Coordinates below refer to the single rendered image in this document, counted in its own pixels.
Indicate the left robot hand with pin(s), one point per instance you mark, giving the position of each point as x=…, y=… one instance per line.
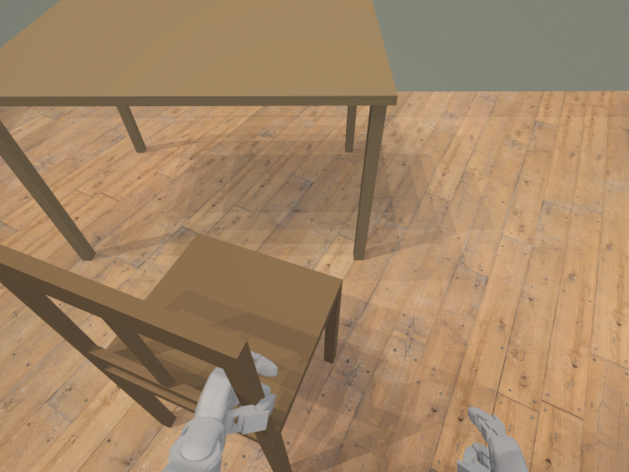
x=218, y=396

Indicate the right robot hand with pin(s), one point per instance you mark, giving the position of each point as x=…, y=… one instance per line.
x=503, y=453

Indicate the left robot forearm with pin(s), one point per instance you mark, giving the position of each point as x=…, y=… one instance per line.
x=199, y=447

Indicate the chair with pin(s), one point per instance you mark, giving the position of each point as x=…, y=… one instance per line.
x=216, y=304

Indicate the table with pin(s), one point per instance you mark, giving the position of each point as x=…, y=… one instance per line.
x=198, y=53

